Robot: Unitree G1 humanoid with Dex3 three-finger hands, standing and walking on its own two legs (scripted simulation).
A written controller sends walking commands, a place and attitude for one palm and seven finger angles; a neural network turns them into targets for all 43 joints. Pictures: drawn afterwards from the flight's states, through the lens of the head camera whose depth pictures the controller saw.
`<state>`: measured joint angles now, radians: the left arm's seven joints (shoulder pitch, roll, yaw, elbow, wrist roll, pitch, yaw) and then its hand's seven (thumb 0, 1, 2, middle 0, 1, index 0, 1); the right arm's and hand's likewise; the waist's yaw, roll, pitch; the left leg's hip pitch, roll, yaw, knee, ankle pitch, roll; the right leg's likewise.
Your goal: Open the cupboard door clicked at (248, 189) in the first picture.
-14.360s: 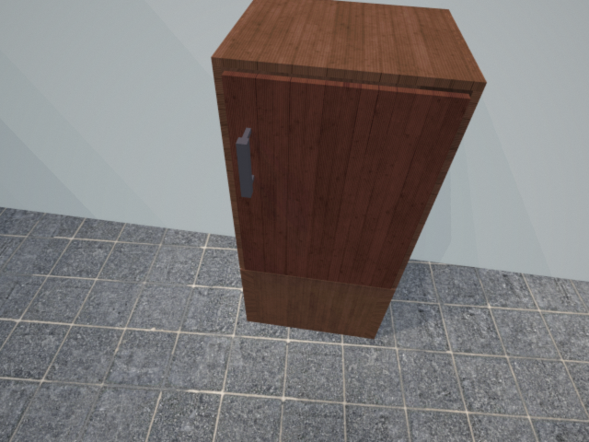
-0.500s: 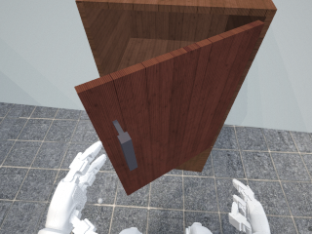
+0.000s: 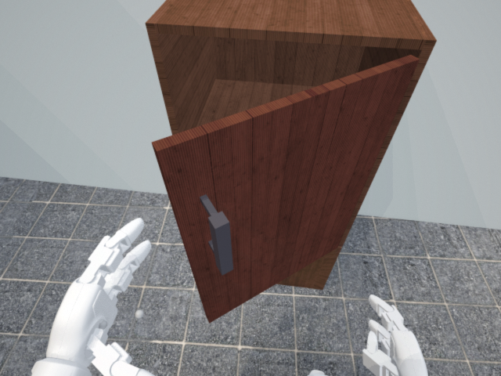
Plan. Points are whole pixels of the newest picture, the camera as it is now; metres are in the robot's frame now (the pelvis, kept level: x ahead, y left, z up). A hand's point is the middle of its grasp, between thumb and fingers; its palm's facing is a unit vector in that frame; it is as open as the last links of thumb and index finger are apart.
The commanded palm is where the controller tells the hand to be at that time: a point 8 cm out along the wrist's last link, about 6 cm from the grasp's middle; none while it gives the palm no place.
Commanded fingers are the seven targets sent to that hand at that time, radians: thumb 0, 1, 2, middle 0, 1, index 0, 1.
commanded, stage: draw the hand back to the body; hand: left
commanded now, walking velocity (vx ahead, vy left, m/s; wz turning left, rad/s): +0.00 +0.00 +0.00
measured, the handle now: (216, 236) +0.31 +0.08 +0.08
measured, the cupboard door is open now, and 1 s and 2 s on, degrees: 38 38 38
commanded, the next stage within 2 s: step back with the hand held close in 1.30 s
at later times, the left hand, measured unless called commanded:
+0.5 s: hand (75, 275) +0.20 +0.22 +0.16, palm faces +0.27 -0.90 -0.36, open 14.1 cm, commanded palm +0.15 +0.26 +0.18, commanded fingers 0.00 0.20 0.60 -0.17 -0.30 -0.17 -0.30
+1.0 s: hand (24, 215) +0.23 +0.25 +0.23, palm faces +0.45 -0.79 -0.41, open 8.3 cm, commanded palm +0.17 +0.29 +0.23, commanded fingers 0.00 0.90 0.90 -0.20 -0.30 -0.20 -0.30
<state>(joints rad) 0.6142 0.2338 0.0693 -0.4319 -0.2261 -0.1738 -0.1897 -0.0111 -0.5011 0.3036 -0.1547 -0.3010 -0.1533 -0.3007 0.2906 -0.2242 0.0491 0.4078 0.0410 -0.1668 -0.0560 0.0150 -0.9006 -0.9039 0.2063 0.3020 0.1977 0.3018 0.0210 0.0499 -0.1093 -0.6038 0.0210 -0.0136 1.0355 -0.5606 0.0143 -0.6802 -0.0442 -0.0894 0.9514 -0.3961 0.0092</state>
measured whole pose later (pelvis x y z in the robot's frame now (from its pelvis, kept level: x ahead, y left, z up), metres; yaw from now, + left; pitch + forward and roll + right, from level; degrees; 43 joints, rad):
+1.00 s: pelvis +0.03 -0.01 +0.06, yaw -1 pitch -4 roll -1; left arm 0.44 0.34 0.34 -0.42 -0.04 -0.07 0.12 0.01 0.72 0.83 -0.21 -0.30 -0.21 -0.30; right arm 0.19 -0.23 0.03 0.63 -0.01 -0.15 -0.07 0.01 -0.90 -0.90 0.21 0.30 0.20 0.30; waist 0.08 0.06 0.03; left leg -0.03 0.02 0.03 0.43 -0.33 0.01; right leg -0.14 -0.02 -0.06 0.41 -0.20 0.01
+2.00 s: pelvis -0.05 +0.01 +0.05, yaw -3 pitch -1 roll +1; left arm 0.53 0.39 0.43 -0.49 0.00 -0.20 0.15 0.02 0.89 0.90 -0.22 -0.30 -0.21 -0.30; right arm 0.20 -0.23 0.00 0.55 0.00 -0.07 -0.08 0.01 -0.90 -0.90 0.21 0.30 0.20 0.30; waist 0.01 -0.01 0.05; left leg -0.30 -0.01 0.08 0.60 -0.29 0.04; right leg -0.40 -0.05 -0.01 0.53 -0.12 0.03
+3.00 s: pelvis -0.20 -0.01 +0.06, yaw -5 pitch +4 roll +0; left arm 0.59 0.52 0.47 -0.58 -0.04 -0.21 0.12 0.01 0.88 0.90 -0.22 -0.30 -0.22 -0.30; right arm 0.11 -0.21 -0.02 0.59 -0.01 -0.12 -0.07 0.01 -0.90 -0.90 0.21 0.30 0.20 0.30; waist -0.02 -0.07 0.07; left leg -0.33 -0.02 0.04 0.42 -0.16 0.03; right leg -0.38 0.04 0.03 0.68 -0.39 0.01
